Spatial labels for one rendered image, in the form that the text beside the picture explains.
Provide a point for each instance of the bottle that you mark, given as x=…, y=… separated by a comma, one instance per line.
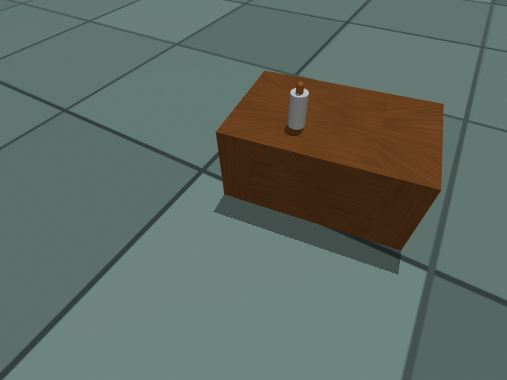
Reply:
x=298, y=107

